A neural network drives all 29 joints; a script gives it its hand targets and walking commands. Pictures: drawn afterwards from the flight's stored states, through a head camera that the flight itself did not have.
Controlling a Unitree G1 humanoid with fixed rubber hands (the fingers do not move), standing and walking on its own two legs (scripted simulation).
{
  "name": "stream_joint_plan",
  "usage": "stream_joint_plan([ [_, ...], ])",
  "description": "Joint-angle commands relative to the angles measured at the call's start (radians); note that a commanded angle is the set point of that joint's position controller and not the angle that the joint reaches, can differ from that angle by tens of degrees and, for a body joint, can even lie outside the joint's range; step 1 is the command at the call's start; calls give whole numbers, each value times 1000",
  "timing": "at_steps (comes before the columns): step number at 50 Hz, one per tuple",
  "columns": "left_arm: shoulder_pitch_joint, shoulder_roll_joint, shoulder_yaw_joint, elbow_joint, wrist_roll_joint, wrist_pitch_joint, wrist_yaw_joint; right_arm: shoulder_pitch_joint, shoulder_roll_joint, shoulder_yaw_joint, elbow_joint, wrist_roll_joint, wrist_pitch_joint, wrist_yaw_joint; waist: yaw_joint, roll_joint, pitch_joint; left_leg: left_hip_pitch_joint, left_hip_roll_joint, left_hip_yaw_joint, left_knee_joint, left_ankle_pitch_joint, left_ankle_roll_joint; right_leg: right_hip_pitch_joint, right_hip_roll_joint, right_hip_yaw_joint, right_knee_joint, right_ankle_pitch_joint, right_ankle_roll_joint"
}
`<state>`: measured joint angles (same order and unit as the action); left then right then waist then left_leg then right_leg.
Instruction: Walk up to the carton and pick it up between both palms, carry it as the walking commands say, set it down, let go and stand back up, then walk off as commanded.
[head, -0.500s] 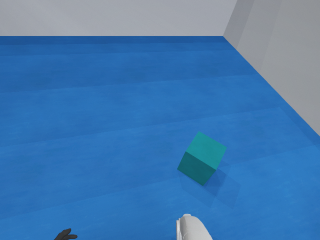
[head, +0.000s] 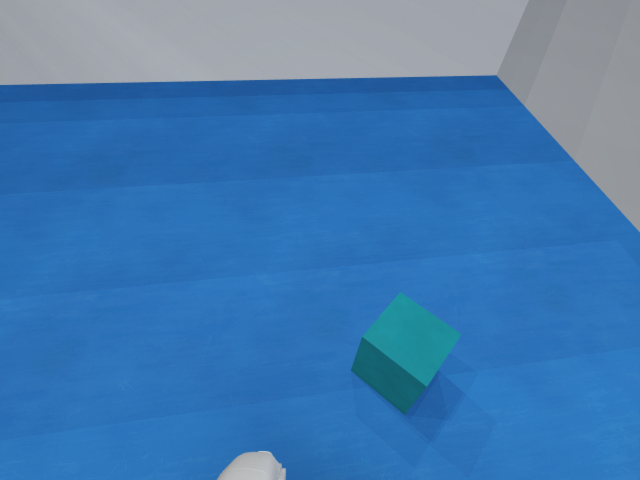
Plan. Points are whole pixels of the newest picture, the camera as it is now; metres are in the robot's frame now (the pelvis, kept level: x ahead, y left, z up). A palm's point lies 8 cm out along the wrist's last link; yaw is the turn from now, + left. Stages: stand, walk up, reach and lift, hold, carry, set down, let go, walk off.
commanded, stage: walk up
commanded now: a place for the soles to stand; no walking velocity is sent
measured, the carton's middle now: (402, 353) +0.57 -0.26 -0.64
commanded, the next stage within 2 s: none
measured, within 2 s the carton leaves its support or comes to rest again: neither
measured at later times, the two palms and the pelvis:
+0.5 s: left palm (245, 443) +0.18 +0.11 -0.13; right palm out of the picture +0.09 -0.42 -0.13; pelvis +0.08 -0.14 -0.02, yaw -2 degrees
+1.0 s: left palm (336, 429) +0.21 -0.01 -0.13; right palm out of the picture +0.20 -0.51 -0.11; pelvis +0.12 -0.26 +0.00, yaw +0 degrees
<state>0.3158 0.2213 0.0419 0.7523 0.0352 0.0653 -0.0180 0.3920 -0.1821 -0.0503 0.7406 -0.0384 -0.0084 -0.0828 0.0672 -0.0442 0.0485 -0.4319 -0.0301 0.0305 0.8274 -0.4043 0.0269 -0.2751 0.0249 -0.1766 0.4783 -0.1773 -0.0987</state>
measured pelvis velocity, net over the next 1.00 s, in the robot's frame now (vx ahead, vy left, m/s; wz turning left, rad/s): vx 0.12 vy -0.26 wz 0.00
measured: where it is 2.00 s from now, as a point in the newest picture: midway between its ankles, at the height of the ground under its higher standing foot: outside the picture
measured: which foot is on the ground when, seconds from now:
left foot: up 0.00-0.06, down 0.08-0.48, up 0.50-0.68, down 0.70-1.00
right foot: down 0.00-0.08, up 0.10-0.46, down 0.48-0.70, up 0.72-0.98, down 1.00-1.00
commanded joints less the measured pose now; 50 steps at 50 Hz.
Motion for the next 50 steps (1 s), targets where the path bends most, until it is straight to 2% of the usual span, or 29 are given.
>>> stream_joint_plan([
  [1, -113, 90, 15, -105, 1, 19, -15, 303, -169, -62, 11, 3, -30, -21, -181, 187, -15, 530, 236, -257, -439, 54, 129, -483, -88, 126, 125, -324, 241],
  [2, -47, 68, 20, -103, 25, 23, -19, 253, -228, -79, -17, -11, -24, -36, -144, 331, -6, 337, 507, -721, -594, -235, 239, -476, -25, 168, 574, -377, 232],
  [3, 14, 109, 37, -78, 41, 39, -14, 107, -202, -64, -48, -15, -14, -56, -62, 188, 53, 216, 500, -691, -608, -313, 260, -436, -80, 252, 757, -349, 208],
  [5, 33, 122, 49, -68, 48, 35, -27, -43, -170, -40, -79, -11, -37, -57, 5, 109, 87, 122, 411, -545, -608, -289, 232, -428, -119, 277, 749, -249, 180],
  [7, 2, 139, 50, -61, 53, 24, -36, -62, -178, -47, -77, -18, -57, -47, -20, 82, 10, 139, 357, -350, -536, -5, 203, -344, -110, 278, 735, -174, 206],
  [8, -19, 145, 45, -59, 60, 26, -32, -18, -151, -36, -44, -5, -64, -41, -41, 63, 17, 151, 335, -308, -542, 1, 183, -344, -94, 239, 707, -140, 196],
  [12, -22, 84, 33, -57, 38, 31, -53, 56, -162, -36, -8, -9, -62, -16, -88, 138, -17, 283, 275, -201, -485, 68, 169, -383, -88, 199, 589, -141, 203],
  [15, -85, 70, 33, -88, 25, 16, -59, 61, -218, -48, -22, -19, -58, -5, -111, 308, 12, 249, 266, -157, -482, 23, 155, -324, -123, 186, 432, -154, 194],
  [16, -64, 69, 30, -84, 24, 9, -59, 61, -217, -47, -17, -20, -57, -3, -111, 250, 22, 235, 279, -163, -473, 46, 147, -298, -127, 194, 361, -115, 182],
  [18, -79, 86, 32, -96, 17, 1, -60, 28, -243, -59, -28, -21, -50, 3, -91, 287, 20, 193, 274, -150, -426, 96, 131, -186, -132, 163, 248, -156, 181],
  [20, 73, 128, 43, -59, 20, -18, -53, -28, -210, -46, -39, -22, -39, 2, -8, 158, -4, 61, 245, -97, -242, 108, 68, 74, -122, 164, -2, 5, 157],
  [21, 142, 186, 56, -35, 22, -40, -41, 7, -150, -26, -47, -19, -31, 9, 27, -88, -19, -37, 111, 2, 8, -33, 13, 188, -187, 262, -64, 66, 141],
  [22, 153, 268, 66, -18, 16, -44, -26, 32, -86, -2, -89, -2, -18, 10, 44, -386, -15, -142, -29, -52, 204, -334, -2, 170, -309, 444, -146, 53, 105],
  [23, 86, 245, 61, -55, -2, -27, -12, -23, -59, 1, -99, 3, -6, 10, 32, -265, 9, -141, -34, -99, 305, -289, -14, 78, -312, 502, -160, -9, 18],
  [24, 40, 252, 56, -71, -11, -17, -7, -16, -95, 5, -80, 5, 6, 10, 4, -206, 36, -136, -7, -58, 342, -238, -19, 34, -303, 450, -134, -88, -19],
  [26, -50, 260, 49, -94, -20, -1, -3, 18, -97, 1, -78, 23, 3, -4, -14, -223, 13, -97, 47, -56, 302, -221, 1, -19, -296, 409, -108, -115, -86],
  [28, -146, 195, 21, -109, -6, 14, -10, 111, -108, -9, -24, 31, -13, -18, -62, -292, -14, 13, 42, -2, 99, -125, -15, -66, -238, 315, -78, -174, -68],
  [30, -187, 157, 5, -144, -7, 25, -18, 160, -129, -19, 22, 23, -27, -12, -100, -193, -48, 185, 29, 47, -163, 101, -3, -110, -208, 259, 4, -153, -26],
  [31, -153, 108, -19, -116, -17, 26, -11, 140, -138, -9, 5, 23, -32, -5, -107, -109, -42, 283, 54, 1, -277, 228, 0, -170, -196, 274, 18, -175, -3],
  [32, -130, 90, -28, -108, -20, 24, -1, 136, -154, -9, 4, 18, -38, 4, -125, 43, -28, 340, 150, -172, -372, 220, 7, -256, -177, 257, 115, -172, 33],
  [33, -67, 79, -28, -94, -16, 26, -1, 67, -237, -31, -18, 7, -34, 8, -102, 226, -1, 300, 339, -511, -511, 116, 57, -313, -64, 177, 318, -237, 103],
  [34, -18, 96, -22, -47, -27, 31, 5, -24, -252, -34, -73, -6, -23, 5, -65, 216, 63, 200, 415, -577, -553, 119, 111, -302, -69, 196, 392, -402, 125],
  [36, -56, 98, -17, -47, -36, 21, 11, -53, -170, 3, -62, -8, -27, 4, -68, 163, 110, 207, 351, -390, -545, 223, 110, -301, -88, 244, 385, -302, 103],
  [37, -61, 125, -13, -31, -25, 11, 12, -46, -167, 12, -39, 9, -36, 2, -80, 169, 48, 256, 357, -390, -529, 327, 92, -282, -97, 253, 387, -277, 109],
  [40, -85, 129, -18, -18, -12, -9, 16, -19, -174, 17, -13, 26, -49, 23, -90, 280, -55, 335, 294, -250, -427, 665, 106, -208, -83, 231, 357, -201, 109],
  [43, -69, 71, -38, -13, -30, -24, 20, -80, -164, 26, -13, 22, -28, 40, -81, 208, -101, 352, 249, -97, -350, 775, 144, -132, -42, 169, 219, -119, 115],
  [46, -42, 90, -33, 9, -36, -54, 20, -126, -193, 26, -3, 32, -1, 62, -58, 168, -165, 305, 162, -36, -273, 532, 69, 48, -26, 175, 33, 223, 89],
  [48, -39, 158, -8, -6, -27, -68, 30, -124, -150, 42, -10, 48, 9, 74, -53, -6, -162, 189, 103, 10, -202, 224, -6, 150, -142, 295, 0, 414, 53],
  [50, -47, 209, -5, -25, -35, -63, 38, -125, -130, 50, -4, 46, 31, 73, -74, -133, -120, 157, 44, 11, -101, -45, -38, 30, -264, 416, -94, 234, -15],
])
